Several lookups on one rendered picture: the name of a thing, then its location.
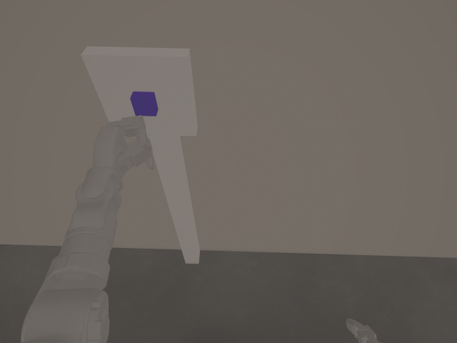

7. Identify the robot left upper arm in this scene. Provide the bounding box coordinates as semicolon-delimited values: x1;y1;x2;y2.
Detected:
19;287;110;343

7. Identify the left robot forearm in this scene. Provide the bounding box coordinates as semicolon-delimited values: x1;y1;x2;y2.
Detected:
21;166;123;342

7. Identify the button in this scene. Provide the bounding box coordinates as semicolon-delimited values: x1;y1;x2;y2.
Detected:
130;91;159;116

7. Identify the robot left hand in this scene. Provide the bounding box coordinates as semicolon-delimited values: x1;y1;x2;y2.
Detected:
92;115;154;179

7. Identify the panel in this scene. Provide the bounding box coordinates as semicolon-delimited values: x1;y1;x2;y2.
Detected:
81;46;200;264

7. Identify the robot right hand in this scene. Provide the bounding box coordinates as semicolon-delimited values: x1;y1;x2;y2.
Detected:
346;319;382;343

